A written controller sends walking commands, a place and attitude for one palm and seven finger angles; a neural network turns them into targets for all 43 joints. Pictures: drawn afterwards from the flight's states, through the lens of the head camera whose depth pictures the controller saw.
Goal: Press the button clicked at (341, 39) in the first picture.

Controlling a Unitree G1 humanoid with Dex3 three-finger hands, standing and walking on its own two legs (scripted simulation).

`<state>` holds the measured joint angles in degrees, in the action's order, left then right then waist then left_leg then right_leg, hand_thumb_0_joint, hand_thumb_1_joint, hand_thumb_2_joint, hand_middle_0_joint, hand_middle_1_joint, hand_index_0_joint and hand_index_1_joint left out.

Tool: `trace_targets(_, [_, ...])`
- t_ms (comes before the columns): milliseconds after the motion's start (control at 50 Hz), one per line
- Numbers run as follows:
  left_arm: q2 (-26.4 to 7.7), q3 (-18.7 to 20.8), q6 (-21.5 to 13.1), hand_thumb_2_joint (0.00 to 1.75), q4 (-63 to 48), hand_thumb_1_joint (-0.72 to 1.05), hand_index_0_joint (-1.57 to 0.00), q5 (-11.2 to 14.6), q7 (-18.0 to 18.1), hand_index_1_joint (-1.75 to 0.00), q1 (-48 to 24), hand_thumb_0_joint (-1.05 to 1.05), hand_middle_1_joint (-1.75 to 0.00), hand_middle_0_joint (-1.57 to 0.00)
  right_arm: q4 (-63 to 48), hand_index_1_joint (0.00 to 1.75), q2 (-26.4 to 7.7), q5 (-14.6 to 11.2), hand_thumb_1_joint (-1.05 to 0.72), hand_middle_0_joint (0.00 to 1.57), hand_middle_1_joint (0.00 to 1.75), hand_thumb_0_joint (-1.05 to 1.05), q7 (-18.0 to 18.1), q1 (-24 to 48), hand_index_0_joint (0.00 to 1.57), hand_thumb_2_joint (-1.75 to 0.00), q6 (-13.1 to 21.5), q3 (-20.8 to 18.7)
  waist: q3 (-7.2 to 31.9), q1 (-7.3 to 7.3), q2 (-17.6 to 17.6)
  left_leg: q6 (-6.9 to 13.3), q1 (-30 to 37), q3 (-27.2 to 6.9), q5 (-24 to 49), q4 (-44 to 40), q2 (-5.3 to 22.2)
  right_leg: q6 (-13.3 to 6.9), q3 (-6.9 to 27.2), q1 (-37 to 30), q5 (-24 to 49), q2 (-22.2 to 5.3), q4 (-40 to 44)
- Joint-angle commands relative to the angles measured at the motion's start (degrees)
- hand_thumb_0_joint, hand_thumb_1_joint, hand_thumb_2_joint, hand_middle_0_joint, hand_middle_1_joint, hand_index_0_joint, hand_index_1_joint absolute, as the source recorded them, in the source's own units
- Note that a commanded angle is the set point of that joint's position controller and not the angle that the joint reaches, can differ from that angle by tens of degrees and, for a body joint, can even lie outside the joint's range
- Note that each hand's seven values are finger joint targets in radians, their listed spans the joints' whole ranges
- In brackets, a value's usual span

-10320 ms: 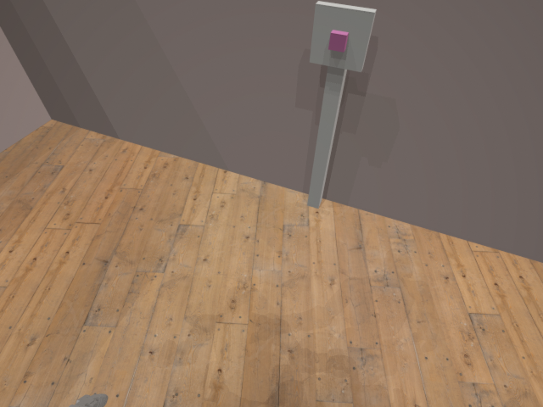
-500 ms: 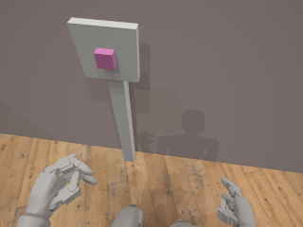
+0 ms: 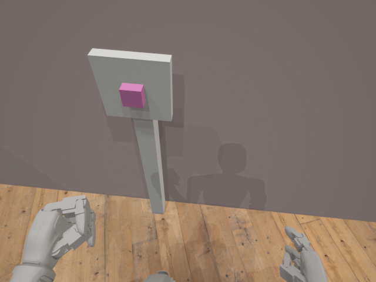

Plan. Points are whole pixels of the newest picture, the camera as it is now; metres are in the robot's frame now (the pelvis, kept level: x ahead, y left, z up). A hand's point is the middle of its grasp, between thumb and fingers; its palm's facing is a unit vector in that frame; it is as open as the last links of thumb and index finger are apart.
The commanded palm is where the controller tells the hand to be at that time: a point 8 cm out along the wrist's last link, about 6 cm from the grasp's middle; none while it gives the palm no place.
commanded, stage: raise the hand and make a fist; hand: left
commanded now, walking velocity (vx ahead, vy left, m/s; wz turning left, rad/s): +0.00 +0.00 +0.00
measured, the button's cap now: (133, 94) +0.51 +0.17 +0.12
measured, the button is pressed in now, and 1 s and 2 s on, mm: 0 0 0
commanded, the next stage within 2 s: aim a knuckle at the button in 0.82 s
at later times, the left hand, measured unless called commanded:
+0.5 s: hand (71, 203) +0.23 +0.22 +0.11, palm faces -0.02 -1.00 -0.06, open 3.1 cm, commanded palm +0.20 +0.27 +0.11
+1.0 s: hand (79, 208) +0.22 +0.21 +0.10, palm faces -0.01 -1.00 -0.05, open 3.1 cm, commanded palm +0.21 +0.26 +0.11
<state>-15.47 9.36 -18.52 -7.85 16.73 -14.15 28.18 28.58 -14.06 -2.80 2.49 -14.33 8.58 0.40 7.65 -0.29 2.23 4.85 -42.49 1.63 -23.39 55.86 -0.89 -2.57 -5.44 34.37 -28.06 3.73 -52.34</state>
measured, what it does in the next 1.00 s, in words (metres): stands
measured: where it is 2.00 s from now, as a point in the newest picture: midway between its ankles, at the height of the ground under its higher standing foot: outside the picture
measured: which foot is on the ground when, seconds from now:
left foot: down 0.00-1.00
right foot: down 0.00-1.00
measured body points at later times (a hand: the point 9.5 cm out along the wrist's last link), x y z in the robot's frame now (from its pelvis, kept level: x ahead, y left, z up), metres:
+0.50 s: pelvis +0.00 +0.01 +0.02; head +0.01 +0.02 +0.47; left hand +0.22 +0.27 +0.11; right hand +0.17 -0.22 -0.04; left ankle +0.04 +0.06 -0.68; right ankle -0.02 -0.10 -0.68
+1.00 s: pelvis +0.00 +0.00 +0.02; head +0.01 +0.00 +0.47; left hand +0.22 +0.26 +0.11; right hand +0.18 -0.23 -0.04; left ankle +0.04 +0.06 -0.68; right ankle -0.02 -0.10 -0.68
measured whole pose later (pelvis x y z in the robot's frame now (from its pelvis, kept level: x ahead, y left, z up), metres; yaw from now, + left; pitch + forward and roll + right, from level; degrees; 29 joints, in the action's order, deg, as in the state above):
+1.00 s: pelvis +0.00 +0.00 +0.02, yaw +1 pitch +5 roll -3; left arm -17.3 12.3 -11.7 -1.1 17.9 -17.8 17.8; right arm 31.5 -14.7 -3.0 2.9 -15.0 11.1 3.0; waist 4.6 0.2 2.6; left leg 4.6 -31.8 1.3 -19.0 45.7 -1.9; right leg -2.6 -5.2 23.9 -23.8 3.2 -42.6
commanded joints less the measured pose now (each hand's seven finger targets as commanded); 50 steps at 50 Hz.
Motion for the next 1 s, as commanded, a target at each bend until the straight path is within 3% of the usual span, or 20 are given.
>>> trace_targets(0, [-7.32,4.11,-1.83,0.9,-11.88,0.9,-1.3,0.93,-0.14,-1.5,-3.99,0.0,-1.5,-1.3,-9.2,0.3,-7.42,-0.06,-0.9,0.2,0.3,0.0,0.64,3.2,0.2,-0.9,3.38,-1.98,6.02,-0.59,3.09,-3.01,16.04,-8.18,7.72,-12.61,2.67,0.9,2.15,2.13,9.0,-0.99,9.42])
trace_targets(60, [-8.58,4.93,-0.51,0.9,-11.57,0.9,-1.3,0.86,-0.27,-1.5,-6.41,0.0,-1.5,-1.3,-9.07,0.3,-7.82,0.02,-0.9,0.2,0.3,0.0,0.77,3.33,0.2,-0.9,3.49,-1.51,5.33,-0.58,2.01,-3.14,17.27,-9.28,6.64,-14.2,2.94,0.72,1.89,1.22,8.9,-0.85,10.15])
trace_targets(120, [-8.38,5.2,0.27,0.9,-12.01,0.9,-1.3,1.12,-0.39,-1.5,-8.04,0.0,-1.5,-1.3,-9.02,0.3,-7.68,-0.18,-0.9,0.2,0.3,0.0,0.78,3.29,0.2,-0.9,3.92,-1.12,5.11,-0.44,3.76,-3.88,19.56,-10.19,6.35,-15.96,3.26,0.64,1.44,1.1,8.87,-1.05,10.71])
trace_targets(160, [-8.97,5.92,0.98,0.9,-10.57,0.9,-1.3,1.13,-0.45,-1.5,-8.71,0.0,-1.5,-1.3,-8.66,0.3,-8.03,0.03,-0.9,0.2,0.3,0.0,0.81,3.33,0.2,-0.9,4.07,-1.0,4.85,-0.29,1.69,-3.73,19.81,-10.43,6.85,-16.5,3.28,0.66,1.5,0.05,9.52,-0.85,11.2])
trace_targets(240, [-8.82,5.7,2.31,0.9,-10.22,0.9,-1.3,1.29,-1.24,-1.5,-11.69,0.0,-1.5,-1.3,-8.16,0.3,-8.18,-0.19,-0.9,0.2,0.3,0.0,0.98,3.44,0.2,-0.9,4.66,-0.72,3.92,-0.44,2.49,-4.22,21.51,-11.02,5.97,-18.31,3.4,0.72,1.35,-0.51,9.38,-1.21,12.46])
trace_targets(260, [-9.79,6.55,2.87,0.9,-9.02,0.9,-1.3,1.24,-1.29,-1.5,-12.2,0.0,-1.5,-1.3,-7.84,0.3,-8.45,-0.05,-0.9,0.2,0.3,0.0,0.99,3.3,0.2,-0.9,4.67,-0.7,3.89,-0.41,0.83,-3.88,21.17,-11.1,5.59,-18.5,3.43,0.77,1.45,-1.1,9.42,-0.98,12.71])
trace_targets(320, [-10.33,7.02,3.56,0.9,-10.0,0.9,-1.3,1.6,-1.8,-1.5,-14.19,0.0,-1.5,-1.3,-7.69,0.3,-8.42,-0.25,-0.9,0.2,0.3,0.0,1.21,3.7,0.2,-0.9,5.15,-0.54,4.43,0.07,3.49,-4.18,23.1,-11.12,5.86,-19.69,3.34,0.63,1.58,-2.25,9.76,-1.38,13.58])
trace_targets(360, [-11.63,8.22,4.17,0.9,-9.0,0.9,-1.3,1.81,-1.97,-1.5,-15.15,0.0,-1.5,-1.3,-7.25,0.3,-8.69,-0.14,-0.9,0.2,0.3,0.0,1.31,3.54,0.2,-0.9,5.32,-0.51,4.36,-0.09,0.49,-3.78,23.19,-10.95,7.11,-19.79,3.33,0.71,1.57,-3.45,10.67,-1.17,14.36])
trace_targets(440, [-10.38,7.89,4.87,0.9,-7.98,0.9,-1.3,2.49,-2.68,-1.5,-14.8,0.0,-1.5,-1.3,-6.83,0.3,-8.45,-0.33,-0.9,0.2,0.3,0.0,1.32,3.65,0.2,-0.9,5.88,-0.56,4.63,0.39,2.76,-4.12,25.17,-10.33,9.05,-20.57,3.1,0.68,1.47,-4.32,11.72,-1.47,15.46])
trace_targets(460, [-10.33,7.92,5.38,0.9,-6.19,0.9,-1.3,2.56,-2.88,-1.5,-14.34,0.0,-1.5,-1.3,-6.7,0.3,-8.67,-0.21,-0.9,0.2,0.3,0.0,1.2,3.6,0.2,-0.9,5.87,-0.51,3.32,0.13,0.47,-3.65,23.72,-9.8,8.97,-20.22,2.9,0.74,1.61,-4.79,11.99,-1.26,15.95])
trace_targets(540, [-10.17,7.53,5.28,0.9,-6.99,0.9,-1.3,2.12,-2.99,-1.5,-14.47,0.0,-1.5,-1.3,-6.85,0.3,-8.74,-0.23,-0.9,0.2,0.3,0.0,0.95,3.33,0.2,-0.9,6.03,-0.88,3.73,0.43,1.89,-3.94,24.53,-9.43,10.4,-20.31,2.68,0.72,1.52,-4.87,12.61,-1.5,15.93])
trace_targets(560, [-11.08,8.24,5.32,0.9,-6.63,0.9,-1.3,1.94,-2.82,-1.5,-14.51,0.0,-1.5,-1.3,-6.92,0.3,-8.93,-0.08,-0.9,0.2,0.3,0.0,0.89,3.27,0.2,-0.9,5.96,-0.93,3.36,0.31,0.44,-3.52,23.85,-9.08,10.23,-20.01,2.59,0.79,1.77,-5.11,12.66,-1.28,16.1])
trace_targets(640, [-11.08,8.39,3.55,0.9,-9.24,0.9,-1.3,2.08,-2.24,-1.5,-15.55,0.0,-1.5,-1.3,-6.89,0.3,-8.55,-0.1,-0.9,0.2,0.3,0.0,0.76,3.53,0.2,-0.9,6.17,-0.89,4.47,0.38,3.26,-3.72,24.81,-8.7,10.42,-19.93,2.39,0.58,1.96,-5.46,12.42,-1.6,16.07])
trace_targets(660, [-11.68,8.9,3.55,0.9,-8.1,0.9,-1.3,2.05,-2.09,-1.5,-15.55,0.0,-1.5,-1.3,-6.6,0.3,-8.78,0.15,-0.9,0.2,0.3,0.0,0.72,3.35,0.2,-0.9,6.06,-0.8,3.55,0.15,1.24,-3.26,23.59,-8.47,10.17,-19.52,2.32,0.67,2.29,-5.5,12.48,-1.31,16.3])
trace_targets(740, [-10.02,7.69,2.64,0.9,-7.89,0.9,-1.3,2.17,-2.35,-1.5,-15.38,0.0,-1.5,-1.3,-6.57,0.3,-8.54,-0.23,-0.9,0.2,0.3,0.0,0.76,3.56,0.2,-0.9,6.05,-0.93,3.46,-0.17,2.41,-3.27,23.98,-8.33,8.87,-19.49,2.21,0.79,2.35,-4.76,11.58,-1.59,16.48])
trace_targets(820, [-10.6,7.74,3.18,0.9,-6.76,0.9,-1.3,2.14,-2.95,-1.5,-15.67,0.0,-1.5,-1.3,-6.53,0.3,-8.67,-0.23,-0.9,0.2,0.3,0.0,0.98,3.67,0.2,-0.9,5.97,-0.81,3.06,-0.13,1.82,-2.95,22.97,-7.95,8.38,-19.26,1.98,0.87,2.74,-5.17,11.31,-1.68,16.93])
trace_targets(860, [-10.67,8.08,3.36,0.9,-6.0,0.9,-1.3,2.54,-3.31,-1.5,-15.45,0.0,-1.5,-1.3,-6.34,0.3,-8.75,-0.22,-0.9,0.2,0.3,0.0,1.03,3.65,0.2,-0.9,5.96,-0.85,3.19,-0.4,-0.54,-2.58,22.16,-7.37,9.31,-18.42,1.78,1.11,3.27,-5.88,11.91,-1.53,17.35])
trace_targets(900, [-10.58,7.88,3.13,0.9,-6.8,0.9,-1.3,2.66,-3.52,-1.5,-16.19,0.0,-1.5,-1.3,-6.48,0.3,-8.58,-0.28,-0.9,0.2,0.3,0.0,1.06,3.91,0.2,-0.9,6.04,-0.75,3.67,-0.16,1.67,-2.66,22.54,-7.1,9.67,-18.41,1.64,1.01,3.34,-5.98,12.01,-1.8,17.29])
trace_targets(960, [-11.68,8.32,2.53,0.9,-4.42,0.9,-1.3,2.63,-3.45,-1.5,-21.89,0.0,-1.5,-1.3,-5.31,0.3,-8.98,-0.1,-0.9,0.2,0.3,0.0,1.38,3.53,0.2,-0.9,5.8,-0.62,2.06,-1.12,-0.38,-2.43,21.27,-7.21,8.57,-17.77,1.61,1.15,3.59,-4.81,10.85,-1.58,17.23])
trace_targets(980, [-10.14,7.0,2.41,0.9,-4.17,0.9,-1.3,2.7,-3.71,-1.5,-22.59,0.0,-1.5,-1.3,-5.53,0.3,-8.82,-0.22,-0.9,0.2,0.3,0.0,1.51,3.74,0.2,-0.9,5.79,-0.68,2.96,-1.2,0.16,-2.43,21.67,-6.96,8.29,-17.69,1.47,1.23,3.7,-4.63,10.49,-1.77,17.23])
